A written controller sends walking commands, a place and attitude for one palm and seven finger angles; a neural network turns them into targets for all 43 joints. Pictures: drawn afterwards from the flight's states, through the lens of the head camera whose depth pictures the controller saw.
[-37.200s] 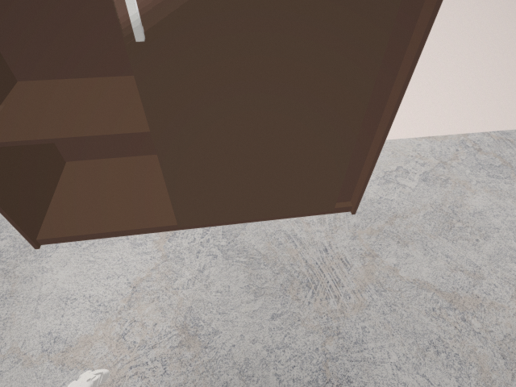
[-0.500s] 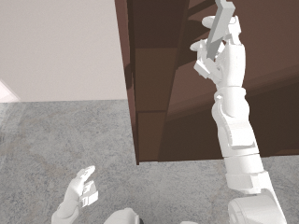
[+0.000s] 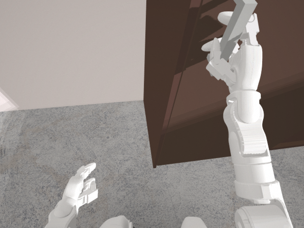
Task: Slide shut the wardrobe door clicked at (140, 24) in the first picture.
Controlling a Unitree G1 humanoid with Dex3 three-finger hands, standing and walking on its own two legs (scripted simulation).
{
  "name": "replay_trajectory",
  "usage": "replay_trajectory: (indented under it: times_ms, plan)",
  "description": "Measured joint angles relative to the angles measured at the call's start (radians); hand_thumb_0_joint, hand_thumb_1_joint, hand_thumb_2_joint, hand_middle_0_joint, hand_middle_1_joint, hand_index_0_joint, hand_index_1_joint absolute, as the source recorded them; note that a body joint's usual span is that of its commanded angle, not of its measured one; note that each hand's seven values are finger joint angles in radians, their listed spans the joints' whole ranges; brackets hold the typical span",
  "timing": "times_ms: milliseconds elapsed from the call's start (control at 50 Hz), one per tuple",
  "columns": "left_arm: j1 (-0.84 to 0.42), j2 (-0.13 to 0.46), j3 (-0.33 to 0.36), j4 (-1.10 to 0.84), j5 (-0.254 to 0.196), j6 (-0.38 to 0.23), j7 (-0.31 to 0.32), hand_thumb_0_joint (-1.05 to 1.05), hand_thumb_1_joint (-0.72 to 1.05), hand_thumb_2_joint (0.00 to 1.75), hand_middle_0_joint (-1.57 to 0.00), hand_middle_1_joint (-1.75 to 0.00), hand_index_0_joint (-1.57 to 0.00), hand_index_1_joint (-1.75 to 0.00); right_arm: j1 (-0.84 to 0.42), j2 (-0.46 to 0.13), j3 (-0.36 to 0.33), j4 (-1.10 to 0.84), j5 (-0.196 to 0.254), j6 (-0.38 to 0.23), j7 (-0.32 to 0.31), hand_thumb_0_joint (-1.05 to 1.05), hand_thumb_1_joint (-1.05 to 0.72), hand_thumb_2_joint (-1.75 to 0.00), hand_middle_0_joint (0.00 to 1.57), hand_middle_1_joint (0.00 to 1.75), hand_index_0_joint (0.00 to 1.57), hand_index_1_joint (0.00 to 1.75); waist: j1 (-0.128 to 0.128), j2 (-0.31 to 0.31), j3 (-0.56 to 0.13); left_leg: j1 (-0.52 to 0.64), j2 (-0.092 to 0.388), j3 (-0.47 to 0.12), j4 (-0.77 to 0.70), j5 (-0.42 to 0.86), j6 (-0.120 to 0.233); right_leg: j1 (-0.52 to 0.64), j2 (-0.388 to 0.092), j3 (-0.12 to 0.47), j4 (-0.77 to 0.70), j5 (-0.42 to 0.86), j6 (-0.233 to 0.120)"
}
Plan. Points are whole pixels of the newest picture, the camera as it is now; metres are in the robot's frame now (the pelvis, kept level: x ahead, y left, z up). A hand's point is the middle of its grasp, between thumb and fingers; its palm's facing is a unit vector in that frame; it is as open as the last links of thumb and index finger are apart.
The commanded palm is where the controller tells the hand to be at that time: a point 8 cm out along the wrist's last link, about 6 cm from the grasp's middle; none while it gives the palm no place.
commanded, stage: step sideways, sliding the door along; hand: right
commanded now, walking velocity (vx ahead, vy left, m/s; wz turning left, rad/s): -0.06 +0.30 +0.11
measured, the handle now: (224, 37) +0.43 -0.15 +0.24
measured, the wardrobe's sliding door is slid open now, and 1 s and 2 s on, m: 0.00 0.00 0.00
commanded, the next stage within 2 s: stop walking and hold the door there in 0.22 s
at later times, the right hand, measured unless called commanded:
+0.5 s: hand (213, 59) +0.40 -0.13 +0.21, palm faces +0.43 +0.86 -0.27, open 6.8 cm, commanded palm +0.35 -0.17 +0.22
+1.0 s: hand (213, 58) +0.40 -0.13 +0.22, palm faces +0.47 +0.84 -0.27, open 6.3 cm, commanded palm +0.35 -0.16 +0.22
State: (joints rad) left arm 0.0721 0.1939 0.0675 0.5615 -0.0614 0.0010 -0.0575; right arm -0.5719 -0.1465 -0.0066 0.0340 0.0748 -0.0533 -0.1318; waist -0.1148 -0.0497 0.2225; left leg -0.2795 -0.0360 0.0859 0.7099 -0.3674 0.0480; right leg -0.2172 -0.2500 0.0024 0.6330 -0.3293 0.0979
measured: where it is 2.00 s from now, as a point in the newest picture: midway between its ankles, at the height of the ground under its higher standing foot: outside the picture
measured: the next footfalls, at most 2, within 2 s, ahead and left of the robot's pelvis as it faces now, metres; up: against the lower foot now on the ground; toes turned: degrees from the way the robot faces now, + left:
right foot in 0.16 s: +0.02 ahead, -0.15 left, +0.00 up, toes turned -8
left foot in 0.42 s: +0.10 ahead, +0.26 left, +0.00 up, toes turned +9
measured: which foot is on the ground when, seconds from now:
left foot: down 0.00-0.18, up 0.20-0.40, down 0.42-1.00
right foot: down 0.00-0.02, up 0.04-0.14, down 0.16-0.42, up 0.44-0.68, down 0.70-1.00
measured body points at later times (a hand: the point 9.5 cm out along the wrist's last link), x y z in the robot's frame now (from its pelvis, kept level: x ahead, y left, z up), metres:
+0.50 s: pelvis +0.04 +0.13 +0.01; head +0.11 +0.15 +0.45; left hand +0.25 +0.34 -0.10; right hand +0.37 -0.18 +0.23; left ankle +0.06 +0.25 -0.71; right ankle -0.02 -0.09 -0.67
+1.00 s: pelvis +0.04 +0.14 +0.03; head +0.04 +0.15 +0.48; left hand +0.13 +0.41 -0.07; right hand +0.37 -0.17 +0.23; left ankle +0.06 +0.26 -0.71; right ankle +0.07 +0.06 -0.71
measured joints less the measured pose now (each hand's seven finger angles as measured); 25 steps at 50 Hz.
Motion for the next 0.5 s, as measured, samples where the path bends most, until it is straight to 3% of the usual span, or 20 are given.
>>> replay_trajectory:
  times_ms: [40, 100, 140, 160, 180, 220, 280, 340, 380, 420, 440, 460, 500]
  plan:
    - [-0.016, 0.001, -0.007, 0.020, -0.008, 0.009, 0.007, 0.01, 0.90, 0.90, -0.20, -0.30, -0.20, -0.30, 0.003, -0.011, -0.026, 0.001, -0.009, 0.001, -0.008, -0.03, -0.77, -0.85, 0.49, 1.41, 0.10, 1.26, 0.014, -0.005, 0.009, 0.013, -0.013, 0.027, -0.003, -0.028, 0.042, -0.035, 0.001, 0.025, 0.076, -0.009, -0.046]
    - [-0.025, 0.000, -0.011, 0.041, 0.001, 0.007, 0.021, 0.01, 0.90, 0.90, -0.20, -0.30, -0.20, -0.30, 0.043, -0.019, -0.059, -0.030, -0.020, 0.004, -0.025, -0.03, -0.76, -0.85, 0.48, 1.40, 0.12, 1.26, 0.020, 0.024, 0.003, 0.015, -0.003, 0.023, -0.046, -0.002, 0.073, -0.069, 0.100, 0.019, 0.154, -0.134, -0.081]
    - [-0.022, 0.002, -0.014, 0.042, 0.008, -0.001, 0.028, 0.01, 0.90, 0.90, -0.20, -0.30, -0.20, -0.30, 0.075, -0.024, -0.074, -0.061, -0.019, 0.005, -0.036, -0.03, -0.76, -0.86, 0.48, 1.41, 0.14, 1.27, 0.025, 0.037, -0.002, 0.017, -0.004, 0.015, -0.081, 0.024, 0.073, -0.044, 0.146, -0.033, 0.061, -0.069, -0.091]
    - [-0.020, 0.005, -0.015, 0.039, 0.009, -0.004, 0.029, 0.01, 0.90, 0.90, -0.20, -0.30, -0.20, -0.30, 0.090, -0.028, -0.081, -0.075, -0.016, 0.005, -0.039, -0.03, -0.75, -0.86, 0.48, 1.41, 0.14, 1.27, 0.027, 0.035, -0.005, 0.010, -0.013, 0.014, -0.075, 0.041, 0.068, -0.014, 0.151, -0.068, -0.017, 0.047, -0.102]
    - [-0.018, 0.005, -0.012, 0.037, 0.011, -0.007, 0.028, 0.01, 0.90, 0.90, -0.20, -0.30, -0.20, -0.30, 0.100, -0.037, -0.085, -0.086, -0.012, 0.007, -0.038, -0.03, -0.75, -0.86, 0.48, 1.41, 0.15, 1.26, 0.028, 0.033, -0.005, -0.006, -0.026, 0.012, -0.045, 0.062, 0.051, 0.017, 0.136, -0.085, -0.073, 0.086, -0.097]
    - [-0.001, 0.000, -0.001, 0.021, 0.015, -0.006, 0.014, 0.01, 0.90, 0.90, -0.20, -0.30, -0.20, -0.30, 0.103, -0.051, -0.089, -0.082, -0.002, 0.003, -0.024, -0.03, -0.75, -0.86, 0.48, 1.41, 0.15, 1.26, 0.021, 0.040, -0.004, -0.055, -0.035, -0.007, 0.085, 0.035, 0.001, 0.057, 0.113, -0.089, -0.125, 0.051, -0.041]
    - [0.021, 0.002, 0.004, -0.005, 0.023, -0.008, -0.005, 0.01, 0.90, 0.90, -0.20, -0.30, -0.20, -0.30, 0.102, -0.058, -0.104, -0.064, -0.004, -0.010, -0.011, -0.03, -0.75, -0.86, 0.49, 1.42, 0.16, 1.25, 0.003, 0.015, 0.007, -0.110, -0.027, -0.036, 0.257, -0.066, -0.024, 0.087, 0.058, -0.075, -0.138, 0.021, -0.005]
    - [0.036, 0.001, -0.005, -0.018, 0.018, -0.016, -0.018, 0.01, 0.90, 0.90, -0.20, -0.30, -0.20, -0.30, 0.108, -0.075, -0.130, -0.068, -0.002, -0.006, -0.005, -0.04, -0.74, -0.86, 0.50, 1.43, 0.16, 1.24, -0.029, -0.015, 0.018, -0.093, 0.017, -0.037, 0.203, -0.044, -0.036, 0.116, -0.013, -0.073, -0.130, 0.007, 0.033]
    - [0.018, -0.011, -0.026, -0.002, 0.017, -0.012, -0.017, 0.01, 0.90, 0.90, -0.20, -0.30, -0.20, -0.30, 0.140, -0.148, -0.185, -0.044, 0.002, -0.053, 0.030, -0.06, -0.71, -0.85, 0.52, 1.44, 0.16, 1.24, -0.028, -0.018, 0.007, -0.065, 0.042, -0.036, 0.098, 0.009, -0.047, 0.126, -0.057, -0.083, -0.107, -0.013, 0.057]
    - [0.011, -0.025, -0.044, 0.003, 0.007, -0.013, -0.010, 0.01, 0.90, 0.90, -0.20, -0.30, -0.21, -0.30, 0.166, -0.238, -0.244, -0.018, -0.001, -0.076, 0.053, -0.10, -0.68, -0.84, 0.53, 1.44, 0.17, 1.24, -0.018, -0.008, 0.000, 0.002, 0.059, -0.031, -0.057, 0.111, -0.070, 0.103, -0.089, -0.086, -0.008, -0.049, 0.017]
    - [-0.001, -0.021, -0.051, 0.014, 0.003, -0.019, -0.002, 0.01, 0.90, 0.90, -0.20, -0.30, -0.21, -0.30, 0.181, -0.264, -0.281, -0.004, -0.003, -0.087, 0.059, -0.12, -0.66, -0.84, 0.54, 1.45, 0.17, 1.25, -0.004, -0.023, 0.006, 0.017, 0.041, -0.018, -0.059, 0.074, -0.076, 0.082, -0.111, -0.065, 0.053, -0.051, -0.009]
    - [-0.014, -0.014, -0.054, 0.029, 0.002, -0.024, 0.008, 0.01, 0.90, 0.90, -0.20, -0.30, -0.21, -0.30, 0.202, -0.280, -0.317, 0.009, -0.004, -0.099, 0.060, -0.13, -0.65, -0.84, 0.54, 1.45, 0.18, 1.25, 0.013, -0.030, 0.008, 0.013, 0.033, -0.015, -0.043, 0.049, -0.068, 0.049, -0.096, -0.028, 0.127, -0.077, -0.028]
    - [-0.024, 0.010, -0.053, 0.053, 0.004, -0.030, 0.036, 0.01, 0.90, 0.90, -0.20, -0.30, -0.21, -0.30, 0.253, -0.292, -0.371, 0.022, -0.003, -0.107, 0.052, -0.15, -0.63, -0.83, 0.53, 1.44, 0.21, 1.27, 0.033, -0.016, -0.002, -0.002, 0.044, -0.036, -0.043, 0.041, -0.047, -0.023, 0.014, 0.020, 0.295, -0.167, -0.058]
